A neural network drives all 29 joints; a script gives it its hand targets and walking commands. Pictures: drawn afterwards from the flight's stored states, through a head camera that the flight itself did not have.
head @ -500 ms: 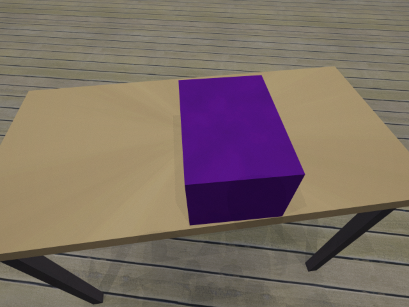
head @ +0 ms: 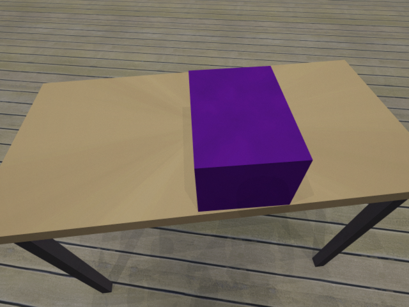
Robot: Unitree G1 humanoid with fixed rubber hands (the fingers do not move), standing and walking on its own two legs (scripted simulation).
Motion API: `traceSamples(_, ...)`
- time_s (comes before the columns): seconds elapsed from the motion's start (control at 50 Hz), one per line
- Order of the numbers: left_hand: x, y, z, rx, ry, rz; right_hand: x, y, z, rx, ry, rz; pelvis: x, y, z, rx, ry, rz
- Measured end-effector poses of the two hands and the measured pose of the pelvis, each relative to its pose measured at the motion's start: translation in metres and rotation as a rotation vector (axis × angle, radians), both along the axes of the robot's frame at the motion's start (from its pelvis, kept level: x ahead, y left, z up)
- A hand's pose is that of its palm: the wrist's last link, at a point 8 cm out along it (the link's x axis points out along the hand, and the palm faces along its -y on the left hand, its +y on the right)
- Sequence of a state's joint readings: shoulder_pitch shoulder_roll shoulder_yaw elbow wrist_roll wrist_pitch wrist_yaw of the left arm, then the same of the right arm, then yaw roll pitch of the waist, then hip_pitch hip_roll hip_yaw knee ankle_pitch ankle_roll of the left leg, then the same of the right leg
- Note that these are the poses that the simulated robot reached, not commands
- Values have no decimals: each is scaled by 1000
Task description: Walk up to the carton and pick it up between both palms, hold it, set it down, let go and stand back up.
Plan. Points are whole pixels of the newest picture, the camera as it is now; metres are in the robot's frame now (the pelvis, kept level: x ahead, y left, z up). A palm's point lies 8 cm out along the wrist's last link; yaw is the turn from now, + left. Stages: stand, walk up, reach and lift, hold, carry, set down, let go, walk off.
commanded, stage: walk up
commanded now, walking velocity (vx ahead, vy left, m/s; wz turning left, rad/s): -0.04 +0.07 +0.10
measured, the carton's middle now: (236, 134) +0.47 -0.05 +0.06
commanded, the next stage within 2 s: stand in 0.62 s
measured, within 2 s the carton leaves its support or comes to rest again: neither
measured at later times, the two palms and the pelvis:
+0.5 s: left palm out of the picture -0.02 +0.19 -0.14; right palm out of the picture +0.03 -0.22 -0.14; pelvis +0.00 -0.01 +0.01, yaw +0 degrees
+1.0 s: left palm out of the picture -0.01 +0.19 -0.15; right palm out of the picture -0.01 -0.21 -0.14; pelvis +0.00 -0.01 +0.01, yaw +0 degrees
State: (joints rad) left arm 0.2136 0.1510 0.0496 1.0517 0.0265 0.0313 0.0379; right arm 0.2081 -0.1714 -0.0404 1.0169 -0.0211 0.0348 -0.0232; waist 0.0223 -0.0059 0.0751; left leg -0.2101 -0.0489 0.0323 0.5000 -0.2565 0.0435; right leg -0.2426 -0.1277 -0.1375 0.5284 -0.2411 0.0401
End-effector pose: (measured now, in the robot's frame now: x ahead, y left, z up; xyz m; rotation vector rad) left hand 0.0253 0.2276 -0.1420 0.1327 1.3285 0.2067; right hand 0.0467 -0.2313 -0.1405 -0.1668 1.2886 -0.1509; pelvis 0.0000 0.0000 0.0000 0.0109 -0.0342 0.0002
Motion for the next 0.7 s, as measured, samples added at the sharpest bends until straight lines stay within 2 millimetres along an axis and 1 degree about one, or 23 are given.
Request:
traceSamples(0.12,-9,14,-8,1,19,13,-5,7,0,-16,-13,9,-6,9,-5,4,7,6)
traceSamples(0.22,-16,17,-5,0,53,18,-14,15,3,1,-13,-3,-5,7,-1,18,15,8)
traceSamples(0.28,-21,11,-3,2,51,19,-15,18,-2,26,-1,-4,-4,3,-1,34,17,5)
traceSamples(0.32,-26,2,0,-1,55,20,-14,17,-5,37,8,-12,-3,1,1,27,9,2)
traceSamples(0.4,-37,-17,6,-34,78,10,-14,12,-1,47,18,-28,0,-2,8,5,2,3)
traceSamples(0.5,-46,-36,4,-75,102,10,-20,8,3,43,39,-25,2,-6,11,-5,-4,3)
traceSamples(0.6,-51,-44,2,-95,119,16,-32,8,4,38,80,-24,4,-9,12,-8,-8,4)
traceSamples(0.7,-54,-45,0,-97,129,16,-47,12,3,42,124,-32,5,-10,12,-9,-8,8)
